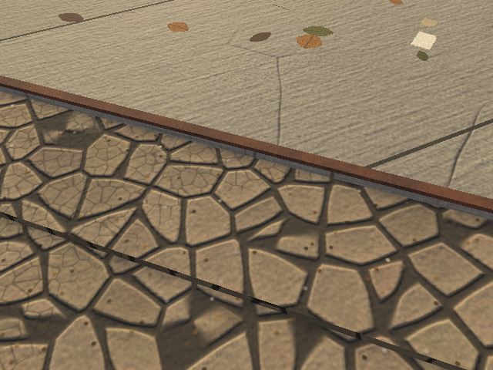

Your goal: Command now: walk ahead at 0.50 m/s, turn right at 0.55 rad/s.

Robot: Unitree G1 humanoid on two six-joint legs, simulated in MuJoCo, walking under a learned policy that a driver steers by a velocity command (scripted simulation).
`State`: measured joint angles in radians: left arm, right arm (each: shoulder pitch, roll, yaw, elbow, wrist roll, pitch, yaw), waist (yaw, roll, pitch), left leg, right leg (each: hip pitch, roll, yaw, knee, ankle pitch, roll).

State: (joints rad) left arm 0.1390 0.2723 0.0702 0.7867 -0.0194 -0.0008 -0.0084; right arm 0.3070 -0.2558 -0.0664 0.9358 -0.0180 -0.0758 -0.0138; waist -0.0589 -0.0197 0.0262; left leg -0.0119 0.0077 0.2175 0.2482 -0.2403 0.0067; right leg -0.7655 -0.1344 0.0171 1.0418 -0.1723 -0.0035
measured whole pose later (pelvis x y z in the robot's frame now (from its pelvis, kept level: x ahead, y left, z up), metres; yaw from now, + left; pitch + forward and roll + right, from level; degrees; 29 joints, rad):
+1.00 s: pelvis +0.29 -0.07 +0.03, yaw -36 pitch +1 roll +1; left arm 0.16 0.30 0.07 0.61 -0.02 0.07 0.00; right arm 0.11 -0.29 -0.07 0.74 0.00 0.01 -0.03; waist -0.02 0.00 0.07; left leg -0.29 0.08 0.12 0.45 -0.18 -0.02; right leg -0.39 -0.04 -0.01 0.74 -0.34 0.04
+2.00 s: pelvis +0.26 -0.09 +0.03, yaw -59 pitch -1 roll +0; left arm 0.19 0.23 0.03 0.68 0.02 0.03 0.01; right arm 0.19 -0.27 -0.03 0.77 -0.02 -0.01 -0.01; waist -0.03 0.03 0.03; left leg -0.22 0.05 -0.02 0.49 -0.25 -0.05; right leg -0.19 0.02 0.05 0.50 -0.29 -0.01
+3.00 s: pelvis +0.36 -0.19 +0.04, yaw -59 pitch +1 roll -1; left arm 0.10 0.28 0.05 0.80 -0.02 -0.08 -0.03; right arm 0.48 -0.21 0.00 0.99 0.00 -0.07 0.00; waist -0.08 -0.04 0.02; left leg 0.08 -0.02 0.02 0.18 -0.27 0.04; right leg -0.63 -0.08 -0.01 0.79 -0.08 0.00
